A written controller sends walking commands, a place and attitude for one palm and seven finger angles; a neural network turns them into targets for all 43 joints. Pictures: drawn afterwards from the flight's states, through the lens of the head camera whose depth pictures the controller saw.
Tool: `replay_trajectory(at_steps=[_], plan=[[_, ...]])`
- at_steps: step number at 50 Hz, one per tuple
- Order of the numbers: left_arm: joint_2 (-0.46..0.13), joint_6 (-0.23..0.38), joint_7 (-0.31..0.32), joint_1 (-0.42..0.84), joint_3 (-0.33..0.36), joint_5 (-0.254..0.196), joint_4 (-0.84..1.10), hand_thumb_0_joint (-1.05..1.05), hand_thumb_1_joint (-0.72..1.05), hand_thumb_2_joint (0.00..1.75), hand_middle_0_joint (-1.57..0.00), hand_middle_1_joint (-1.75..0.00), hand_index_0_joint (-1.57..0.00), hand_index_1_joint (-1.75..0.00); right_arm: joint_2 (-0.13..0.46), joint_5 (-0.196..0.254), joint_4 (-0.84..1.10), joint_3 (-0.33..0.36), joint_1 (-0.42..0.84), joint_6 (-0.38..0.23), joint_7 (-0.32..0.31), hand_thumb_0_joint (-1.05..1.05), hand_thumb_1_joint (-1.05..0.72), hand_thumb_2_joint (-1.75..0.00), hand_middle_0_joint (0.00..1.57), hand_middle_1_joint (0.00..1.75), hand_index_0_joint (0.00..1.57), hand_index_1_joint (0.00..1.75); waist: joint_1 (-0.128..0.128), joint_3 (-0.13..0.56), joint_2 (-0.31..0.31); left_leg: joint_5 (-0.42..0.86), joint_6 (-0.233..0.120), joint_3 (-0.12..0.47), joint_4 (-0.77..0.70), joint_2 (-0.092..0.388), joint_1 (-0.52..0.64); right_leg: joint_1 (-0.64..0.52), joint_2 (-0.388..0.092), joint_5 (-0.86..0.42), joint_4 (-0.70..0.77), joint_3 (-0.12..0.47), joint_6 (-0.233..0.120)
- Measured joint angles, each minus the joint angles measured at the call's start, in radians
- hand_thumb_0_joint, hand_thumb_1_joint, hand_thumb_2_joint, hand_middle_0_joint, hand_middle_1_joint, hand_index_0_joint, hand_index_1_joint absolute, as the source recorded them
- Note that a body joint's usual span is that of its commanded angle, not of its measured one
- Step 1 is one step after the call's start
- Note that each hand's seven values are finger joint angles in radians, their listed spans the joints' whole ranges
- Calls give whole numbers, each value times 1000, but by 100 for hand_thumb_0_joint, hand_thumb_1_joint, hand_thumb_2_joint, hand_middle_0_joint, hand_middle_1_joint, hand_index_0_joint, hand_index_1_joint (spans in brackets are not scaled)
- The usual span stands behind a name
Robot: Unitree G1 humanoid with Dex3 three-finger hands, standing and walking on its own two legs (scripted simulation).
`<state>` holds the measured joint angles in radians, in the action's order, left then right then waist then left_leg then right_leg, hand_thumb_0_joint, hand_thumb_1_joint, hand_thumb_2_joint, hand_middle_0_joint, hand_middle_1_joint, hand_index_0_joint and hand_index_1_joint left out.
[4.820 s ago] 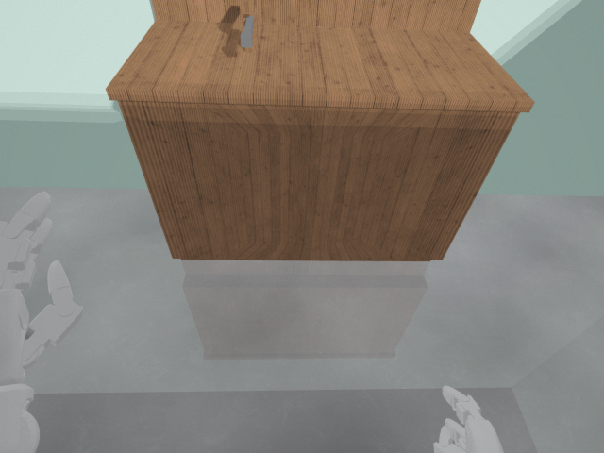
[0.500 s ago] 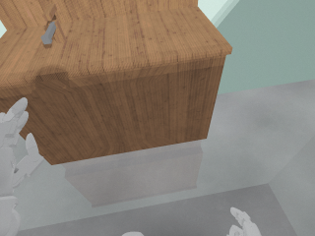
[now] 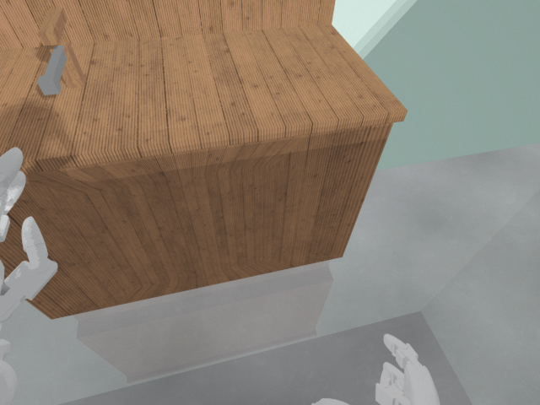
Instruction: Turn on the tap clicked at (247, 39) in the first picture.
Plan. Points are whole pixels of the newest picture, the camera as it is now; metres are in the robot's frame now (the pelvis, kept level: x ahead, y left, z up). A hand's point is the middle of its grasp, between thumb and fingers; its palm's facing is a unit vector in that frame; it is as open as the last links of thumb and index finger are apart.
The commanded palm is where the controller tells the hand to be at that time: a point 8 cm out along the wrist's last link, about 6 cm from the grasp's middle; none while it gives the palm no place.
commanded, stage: take the last steps up to it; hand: left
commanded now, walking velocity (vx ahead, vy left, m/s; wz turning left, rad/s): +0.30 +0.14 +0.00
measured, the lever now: (49, 84) +0.64 +0.47 +0.12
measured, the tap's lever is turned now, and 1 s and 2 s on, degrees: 0 0 0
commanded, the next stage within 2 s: come to a stop and stand still in 1.00 s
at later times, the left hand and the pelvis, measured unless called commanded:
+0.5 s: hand (84, 207) +0.29 +0.23 +0.18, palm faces +0.34 -0.80 -0.50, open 7.4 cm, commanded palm +0.23 +0.29 +0.18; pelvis +0.08 +0.01 +0.01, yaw +2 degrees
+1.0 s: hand (68, 154) +0.36 +0.27 +0.20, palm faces +0.41 -0.76 -0.51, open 7.4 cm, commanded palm +0.32 +0.32 +0.18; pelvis +0.15 +0.04 -0.01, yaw -2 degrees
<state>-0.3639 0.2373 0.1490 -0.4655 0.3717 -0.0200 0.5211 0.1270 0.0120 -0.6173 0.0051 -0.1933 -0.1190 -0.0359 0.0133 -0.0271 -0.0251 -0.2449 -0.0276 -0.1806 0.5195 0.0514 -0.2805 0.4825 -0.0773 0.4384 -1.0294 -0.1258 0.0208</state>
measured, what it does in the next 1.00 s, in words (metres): walks ahead: right foot, then left foot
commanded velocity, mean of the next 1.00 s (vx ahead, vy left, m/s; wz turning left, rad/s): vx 0.22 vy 0.12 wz -0.04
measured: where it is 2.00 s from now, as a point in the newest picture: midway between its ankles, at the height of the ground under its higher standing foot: outside the picture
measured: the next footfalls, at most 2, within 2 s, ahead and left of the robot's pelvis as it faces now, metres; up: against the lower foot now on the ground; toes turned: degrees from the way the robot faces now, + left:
right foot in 0.14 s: +0.11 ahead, -0.07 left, +0.00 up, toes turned -9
left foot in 0.62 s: +0.21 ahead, +0.17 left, +0.00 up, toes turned +9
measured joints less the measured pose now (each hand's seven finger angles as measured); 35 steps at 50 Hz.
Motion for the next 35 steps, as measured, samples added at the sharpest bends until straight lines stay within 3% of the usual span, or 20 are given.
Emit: replay_trajectory(at_steps=[6, 7, 9, 10, 13, 16, 19, 23, 29, 31, 33, 35], plan=[[-30, 1, -9, -49, -13, 5, 25, 1, 89, 90, -21, -30, -21, -30, -2, -10, -14, -28, -25, 0, -9, 1, -90, -90, 20, 30, 21, 30, -22, -1, 44, -41, 10, 0, 15, -20, 31, -102, 18, -70, 344, -44, 1], [-40, -1, -8, -47, -4, 5, 11, 1, 89, 90, -21, -30, -21, -30, 3, -10, -17, -28, -29, 6, -12, 1, -90, -90, 20, 30, 21, 30, -24, 3, 55, -63, 15, 4, 46, -19, 25, -132, 26, -111, 402, -50, -16], [-37, -5, -9, -23, 1, 11, -34, 1, 89, 90, -21, -30, -22, -30, 27, -10, -37, -18, -24, 25, -14, 1, -90, -90, 20, 30, 21, 30, -27, 3, 100, -138, 10, 39, 184, -1, -18, -145, 45, -148, 398, -73, -83], [-30, -6, -10, -8, 2, 9, -60, 1, 89, 90, -21, -30, -22, -30, 37, -10, -54, -12, -17, 37, -11, 1, -90, -90, 20, 30, 21, 30, -32, 4, 101, -168, 15, 67, 303, -14, -59, -148, 41, -134, 385, -73, -102], [20, -5, -13, 22, 1, 2, -137, 1, 89, 90, -21, -30, -22, -30, 68, -9, -84, 4, -5, 59, 4, 1, -90, -90, 20, 30, 21, 30, -42, 1, 78, -131, 39, 122, 604, -39, -176, -182, 27, -123, 418, -57, -110], [56, -6, -13, 16, -17, 5, -171, 1, 89, 90, -21, -30, -21, -30, 102, -9, -73, 16, -4, 68, 3, 2, -90, -90, 20, 30, 21, 30, -23, -4, 60, -52, 54, 149, 710, -10, -272, -223, 19, -148, 487, -61, -100], [63, -2, -16, 2, -52, 10, -146, 1, 89, 90, -21, -30, -21, -30, 132, -13, -53, 34, 2, 67, 2, 1, -90, -90, 20, 30, 20, 30, -7, -27, 41, 8, 57, 156, 645, 26, -323, -251, 9, -164, 536, -67, -93], [21, 16, -15, -39, -53, 13, -35, 2, 89, 90, -21, -30, -21, -30, 150, -15, -16, 59, 4, 58, -4, 1, -91, -90, 20, 30, 20, 30, 0, -64, 12, 30, 51, 124, 380, 54, -288, -275, -3, -164, 561, -59, -80], [-48, 38, 10, -79, 25, 4, 76, 1, 88, 90, -22, -30, -22, -30, 138, -9, 28, 73, -25, 50, -13, 1, -91, -90, 19, 30, 20, 30, -13, -47, -1, 47, 37, 42, 73, 18, -124, -295, -12, -106, 512, -25, -40], [-50, 42, 18, -68, 40, 0, 70, 1, 88, 90, -22, -30, -22, -30, 137, -5, 40, 68, -41, 49, -18, 1, -91, -90, 19, 30, 20, 30, -16, -20, 17, 68, 24, 24, -21, 5, -41, -286, -6, -55, 443, -15, -20], [-54, 42, 21, -10, 47, -3, 16, 1, 89, 90, -21, -30, -22, -30, 100, 0, 28, 65, -25, 56, -23, 1, -91, -90, 19, 30, 20, 30, -11, -14, -14, 19, 4, 8, 25, -19, -43, -230, -28, 32, 280, 32, -20], [-40, 30, 18, 46, 40, -1, -58, 1, 89, 90, -21, -30, -21, -30, 64, -1, 18, 44, -9, 62, -23, 1, -91, -90, 19, 30, 20, 30, -8, -13, -22, 8, -6, 6, 52, -22, -43, -148, -8, 94, 75, 67, -20]])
